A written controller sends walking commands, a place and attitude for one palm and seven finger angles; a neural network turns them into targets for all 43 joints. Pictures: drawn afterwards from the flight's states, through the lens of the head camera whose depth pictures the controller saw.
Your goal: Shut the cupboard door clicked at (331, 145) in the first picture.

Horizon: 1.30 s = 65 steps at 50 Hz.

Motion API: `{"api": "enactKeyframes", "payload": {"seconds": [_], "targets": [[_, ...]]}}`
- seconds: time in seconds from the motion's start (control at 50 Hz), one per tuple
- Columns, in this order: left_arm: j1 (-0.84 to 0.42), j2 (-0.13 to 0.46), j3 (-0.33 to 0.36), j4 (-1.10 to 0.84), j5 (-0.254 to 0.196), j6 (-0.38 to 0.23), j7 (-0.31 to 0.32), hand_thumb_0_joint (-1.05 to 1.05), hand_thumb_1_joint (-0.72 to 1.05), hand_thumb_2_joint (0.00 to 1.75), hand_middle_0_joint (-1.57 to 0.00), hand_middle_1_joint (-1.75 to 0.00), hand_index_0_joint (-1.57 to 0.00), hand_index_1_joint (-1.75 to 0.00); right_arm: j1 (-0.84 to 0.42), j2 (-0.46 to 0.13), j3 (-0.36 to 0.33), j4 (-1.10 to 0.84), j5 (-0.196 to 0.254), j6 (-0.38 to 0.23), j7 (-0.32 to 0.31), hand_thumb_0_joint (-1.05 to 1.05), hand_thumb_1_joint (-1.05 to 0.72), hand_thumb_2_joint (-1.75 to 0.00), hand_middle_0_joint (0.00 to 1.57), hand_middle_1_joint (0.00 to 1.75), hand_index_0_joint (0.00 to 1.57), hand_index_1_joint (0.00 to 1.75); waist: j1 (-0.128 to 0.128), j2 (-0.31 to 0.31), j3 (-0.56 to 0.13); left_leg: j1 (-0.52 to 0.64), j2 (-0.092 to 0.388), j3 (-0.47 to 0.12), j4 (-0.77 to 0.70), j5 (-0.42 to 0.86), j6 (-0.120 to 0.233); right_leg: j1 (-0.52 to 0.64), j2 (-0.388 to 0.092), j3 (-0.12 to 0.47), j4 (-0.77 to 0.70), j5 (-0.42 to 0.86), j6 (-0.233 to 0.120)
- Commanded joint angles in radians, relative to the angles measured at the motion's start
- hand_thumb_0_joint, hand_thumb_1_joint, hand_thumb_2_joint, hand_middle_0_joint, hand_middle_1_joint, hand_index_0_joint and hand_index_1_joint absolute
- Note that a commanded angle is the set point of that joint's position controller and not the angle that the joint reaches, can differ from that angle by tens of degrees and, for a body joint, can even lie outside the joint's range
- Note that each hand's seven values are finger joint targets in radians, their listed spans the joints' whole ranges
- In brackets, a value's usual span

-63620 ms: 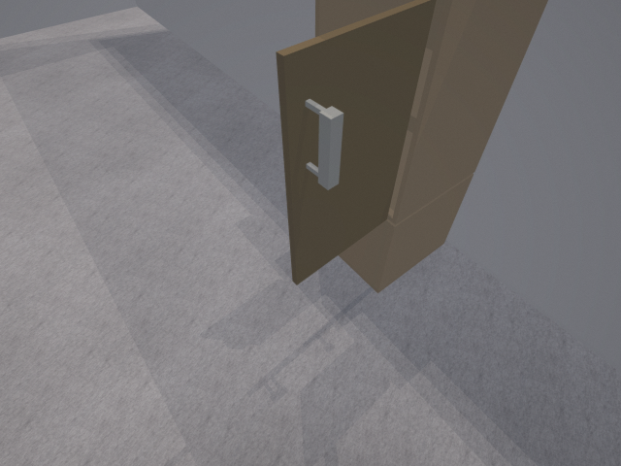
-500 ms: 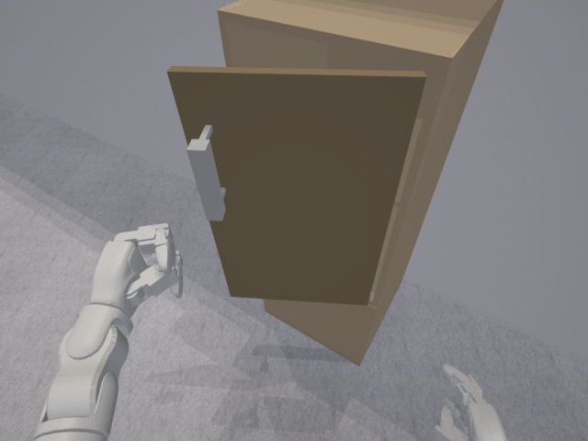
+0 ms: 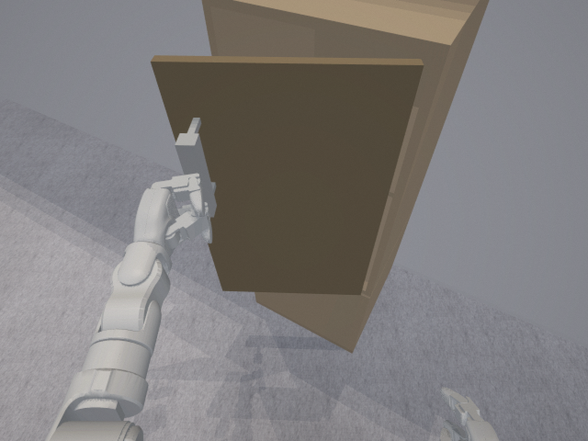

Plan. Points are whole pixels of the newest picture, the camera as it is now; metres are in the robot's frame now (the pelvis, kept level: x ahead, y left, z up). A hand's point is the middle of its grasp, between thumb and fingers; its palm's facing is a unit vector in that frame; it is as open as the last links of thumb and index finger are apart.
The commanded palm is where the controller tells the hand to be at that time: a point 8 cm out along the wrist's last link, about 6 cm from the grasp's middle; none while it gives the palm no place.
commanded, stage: bring the fist close to the handle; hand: left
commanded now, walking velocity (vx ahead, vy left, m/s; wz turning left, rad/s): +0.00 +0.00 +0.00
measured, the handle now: (201, 168) +0.48 +0.17 +0.11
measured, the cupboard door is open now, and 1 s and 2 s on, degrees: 27 21 7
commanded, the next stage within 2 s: push the door shut along its arc in 0.44 s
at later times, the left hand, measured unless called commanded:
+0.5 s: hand (212, 213) +0.39 +0.13 +0.11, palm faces +0.01 -1.00 -0.01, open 3.1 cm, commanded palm +0.36 +0.18 +0.11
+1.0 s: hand (218, 187) +0.44 +0.13 +0.12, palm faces -0.10 -1.00 -0.02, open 3.1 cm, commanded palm +0.43 +0.18 +0.11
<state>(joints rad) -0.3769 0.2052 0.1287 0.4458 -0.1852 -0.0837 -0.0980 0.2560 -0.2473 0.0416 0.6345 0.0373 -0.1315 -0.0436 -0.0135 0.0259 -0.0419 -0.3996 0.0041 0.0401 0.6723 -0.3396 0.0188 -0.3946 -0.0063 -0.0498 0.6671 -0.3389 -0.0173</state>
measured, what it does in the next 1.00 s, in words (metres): stands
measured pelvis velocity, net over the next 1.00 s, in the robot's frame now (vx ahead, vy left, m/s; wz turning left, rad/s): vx -0.02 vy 0.00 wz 0.00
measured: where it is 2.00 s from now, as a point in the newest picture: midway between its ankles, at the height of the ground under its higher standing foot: outside the picture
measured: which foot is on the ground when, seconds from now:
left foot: down 0.00-1.00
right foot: down 0.00-1.00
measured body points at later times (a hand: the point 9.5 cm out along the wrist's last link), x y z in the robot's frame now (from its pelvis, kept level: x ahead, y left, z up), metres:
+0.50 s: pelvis -0.01 -0.01 +0.00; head +0.01 -0.02 +0.45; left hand +0.38 +0.19 +0.12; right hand +0.12 -0.25 -0.11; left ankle +0.00 +0.11 -0.72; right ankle +0.00 -0.11 -0.72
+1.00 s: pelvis -0.02 +0.00 -0.01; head +0.03 -0.01 +0.44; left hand +0.43 +0.19 +0.12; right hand +0.07 -0.27 -0.12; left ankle +0.00 +0.11 -0.72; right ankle +0.00 -0.11 -0.72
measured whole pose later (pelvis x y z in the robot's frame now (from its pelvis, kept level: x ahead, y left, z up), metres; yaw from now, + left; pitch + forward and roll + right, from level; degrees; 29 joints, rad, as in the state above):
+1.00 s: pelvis -0.02 +0.00 -0.01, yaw +0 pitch +8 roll +0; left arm -0.79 0.32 0.19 1.01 -0.18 -0.26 -0.22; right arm 0.31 -0.27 0.03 0.67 0.04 -0.07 -0.04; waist -0.07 0.02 -0.05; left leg -0.54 0.01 0.03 0.74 -0.33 0.01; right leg -0.53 0.00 -0.06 0.72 -0.33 -0.03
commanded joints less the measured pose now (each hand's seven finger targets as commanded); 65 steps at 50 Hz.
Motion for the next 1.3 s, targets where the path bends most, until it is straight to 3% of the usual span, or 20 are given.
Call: {"api": "enactKeyframes", "payload": {"seconds": [0.0,0.02,0.06,0.1,0.16,0.22,0.32,0.4,0.44,0.52,0.6,0.8,0.92,0.98,1.02,1.08,1.16,1.2,1.26,1.28], "targets": [[-0.468,0.121,0.024,-0.161,0.006,-0.096,0.025,0.0,0.9,0.9,-1.3,-1.5,-1.3,-1.5,-0.033,-0.123,-0.054,-0.122,0.004,-0.031,-0.008,0.0,-0.9,-0.9,0.2,0.3,0.2,0.3,-0.023,-0.013,-0.28,0.156,-0.004,-0.047,-0.075,0.284,-0.002,0.055,0.011,0.011,-0.069,0.318,-0.006],[-0.483,0.141,0.045,-0.126,0.007,-0.101,0.031,0.0,0.9,0.9,-1.3,-1.5,-1.3,-1.5,-0.023,-0.126,-0.057,-0.112,0.004,-0.027,-0.007,0.0,-0.9,-0.9,0.2,0.3,0.2,0.3,-0.024,-0.029,-0.284,0.154,-0.003,-0.049,-0.073,0.273,-0.003,0.048,0.014,0.01,-0.07,0.306,-0.006],[-0.415,0.189,0.099,-0.091,0.01,-0.111,0.036,0.0,0.9,0.9,-1.3,-1.5,-1.3,-1.5,-0.014,-0.132,-0.062,-0.121,0.0,-0.019,-0.004,0.0,-0.9,-0.9,0.2,0.3,0.2,0.3,0.006,-0.047,-0.313,0.143,-0.004,-0.044,-0.074,0.295,-0.001,0.087,0.015,0.013,-0.066,0.33,-0.008],[-0.395,0.147,0.068,-0.115,0.01,-0.125,0.027,0.0,0.9,0.9,-1.3,-1.5,-1.3,-1.5,-0.017,-0.123,-0.061,-0.134,0.001,-0.013,0.004,0.0,-0.9,-0.9,0.2,0.3,0.2,0.3,0.011,-0.027,-0.333,0.145,-0.004,-0.036,-0.077,0.33,-0.003,0.111,0.013,0.013,-0.057,0.373,-0.01],[-0.359,0.15,0.074,-0.123,0.011,-0.136,0.027,0.0,0.9,0.9,-1.3,-1.5,-1.3,-1.5,-0.012,-0.127,-0.068,-0.143,0.003,-0.005,0.009,0.0,-0.9,-0.9,0.2,0.3,0.2,0.3,0.013,-0.037,-0.325,0.142,-0.003,-0.029,-0.073,0.336,0.0,0.113,0.017,0.013,-0.062,0.379,-0.008],[-0.422,0.113,0.034,-0.117,0.01,-0.13,0.033,0.0,0.9,0.9,-1.3,-1.5,-1.3,-1.5,-0.017,-0.125,-0.065,-0.138,0.007,0.001,0.01,0.0,-0.9,-0.9,0.2,0.3,0.2,0.3,-0.016,-0.039,-0.26,0.125,-0.003,-0.029,-0.086,0.251,0.003,0.061,0.02,0.014,-0.081,0.31,-0.003],[-0.46,0.164,0.07,-0.17,0.012,-0.155,0.047,0.0,0.9,0.9,-1.3,-1.5,-1.3,-1.5,-0.023,-0.126,-0.067,-0.137,0.002,0.001,0.0,0.0,-0.9,-0.9,0.2,0.3,0.2,0.3,-0.011,-0.045,-0.305,0.139,-0.006,-0.027,-0.089,0.231,0.008,0.091,0.019,0.026,-0.088,0.296,-0.002],[-0.495,0.139,0.037,-0.105,0.011,-0.156,0.037,0.0,0.9,0.9,-1.3,-1.5,-1.3,-1.5,-0.032,-0.124,-0.06,-0.126,0.007,0.006,-0.006,0.0,-0.9,-0.9,0.2,0.3,0.2,0.3,-0.03,-0.045,-0.248,0.116,-0.009,-0.028,-0.094,0.164,0.01,0.053,0.018,0.029,-0.106,0.232,0.001],[-0.502,0.187,0.078,-0.057,0.009,-0.154,0.034,0.0,0.9,0.9,-1.3,-1.5,-1.3,-1.5,-0.03,-0.129,-0.059,-0.119,0.008,0.009,-0.009,0.0,-0.9,-0.9,0.2,0.3,0.2,0.3,-0.022,-0.041,-0.242,0.1,-0.011,-0.03,-0.097,0.131,0.009,0.051,0.016,0.033,-0.115,0.192,-0.001],[-0.5,0.16,0.059,-0.054,0.002,-0.164,0.016,0.0,0.9,0.9,-1.3,-1.5,-1.3,-1.5,-0.028,-0.126,-0.06,-0.129,0.008,0.007,-0.008,0.0,-0.9,-0.9,0.2,0.3,0.2,0.3,-0.016,-0.029,-0.301,0.119,-0.015,-0.029,-0.086,0.182,0.009,0.081,0.015,0.033,-0.097,0.259,-0.005],[-0.602,0.186,0.049,0.013,0.005,-0.172,-0.013,0.0,0.9,0.9,-1.3,-1.5,-1.3,-1.5,-0.017,-0.134,-0.059,-0.115,0.011,0.014,-0.011,0.0,-0.9,-0.9,0.2,0.3,0.2,0.3,-0.046,-0.038,-0.249,0.096,-0.016,-0.032,-0.08,0.148,0.011,0.037,0.014,0.04,-0.103,0.232,0.0],[-0.846,0.227,0.056,0.228,0.002,-0.223,-0.078,0.0,0.9,0.9,-1.3,-1.5,-1.3,-1.5,0.044,-0.146,-0.061,-0.081,0.008,0.017,-0.014,0.0,-0.9,-0.9,0.2,0.3,0.2,0.3,-0.082,-0.039,-0.313,0.068,-0.021,-0.045,-0.043,0.149,0.013,0.001,0.015,0.046,-0.067,0.243,0.0],[-0.93,0.264,0.061,0.338,0.001,-0.253,-0.137,0.0,0.9,0.9,-1.3,-1.5,-1.3,-1.5,0.088,-0.163,-0.065,-0.061,0.007,0.019,-0.011,0.0,-0.9,-0.9,0.2,0.3,0.2,0.3,-0.105,-0.011,-0.347,0.048,-0.021,-0.052,-0.02,0.152,0.012,-0.028,0.018,0.047,-0.044,0.25,-0.004],[-0.966,0.292,0.082,0.4,-0.007,-0.254,-0.157,0.0,0.9,0.9,-1.3,-1.5,-1.3,-1.5,0.118,-0.175,-0.067,-0.052,0.005,0.02,-0.013,0.0,-0.9,-0.9,0.2,0.3,0.2,0.3,-0.119,-0.044,-0.345,0.018,-0.018,-0.06,-0.013,0.145,0.013,-0.045,0.023,0.043,-0.036,0.237,-0.003],[-1.01,0.289,0.073,0.409,-0.004,-0.259,-0.169,0.0,0.9,0.9,-1.3,-1.5,-1.3,-1.5,0.131,-0.177,-0.069,-0.046,0.004,0.018,-0.011,0.0,-0.9,-0.9,0.2,0.3,0.2,0.3,-0.132,-0.016,-0.354,0.018,-0.018,-0.058,-0.007,0.139,0.014,-0.064,0.022,0.046,-0.033,0.232,-0.001],[-1.033,0.348,0.114,0.417,0.005,-0.27,-0.181,0.0,0.9,0.9,-1.3,-1.5,-1.3,-1.5,0.161,-0.187,-0.074,-0.038,-0.003,0.022,-0.01,0.0,-0.9,-0.9,0.2,0.3,0.2,0.3,-0.127,0.01,-0.41,0.037,-0.014,-0.07,0.006,0.185,0.01,-0.068,0.025,0.04,-0.011,0.259,-0.006],[-1.045,0.318,0.097,0.452,0.001,-0.276,-0.197,0.0,0.9,0.9,-1.3,-1.5,-1.3,-1.5,0.187,-0.192,-0.079,-0.036,-0.008,0.022,-0.006,0.0,-0.9,-0.9,0.2,0.3,0.2,0.3,-0.138,0.018,-0.414,0.059,-0.009,-0.076,0.016,0.209,0.009,-0.113,0.035,0.027,-0.001,0.254,-0.01],[-1.061,0.347,0.118,0.482,0.003,-0.268,-0.202,0.0,0.9,0.9,-1.3,-1.5,-1.3,-1.5,0.201,-0.198,-0.081,-0.026,-0.007,0.027,-0.007,0.0,-0.9,-0.9,0.2,0.3,0.2,0.3,-0.149,-0.02,-0.411,0.039,-0.005,-0.077,0.02,0.196,0.01,-0.117,0.036,0.031,-0.006,0.25,-0.004],[-1.08,0.391,0.149,0.494,0.013,-0.271,-0.203,0.0,0.9,0.9,-1.3,-1.5,-1.3,-1.5,0.217,-0.202,-0.081,-0.029,-0.012,0.031,-0.005,0.0,-0.9,-0.9,0.2,0.3,0.2,0.3,-0.144,0.018,-0.412,0.019,-0.008,-0.072,0.023,0.196,0.011,-0.113,0.036,0.032,0.0,0.248,-0.008],[-1.104,0.4,0.143,0.49,0.02,-0.273,-0.205,0.0,0.9,0.9,-1.3,-1.5,-1.3,-1.5,0.217,-0.202,-0.082,-0.024,-0.01,0.033,-0.005,0.0,-0.9,-0.9,0.2,0.3,0.2,0.3,-0.157,0.023,-0.415,0.024,-0.004,-0.076,0.027,0.197,0.01,-0.129,0.036,0.034,0.002,0.25,-0.005]]}}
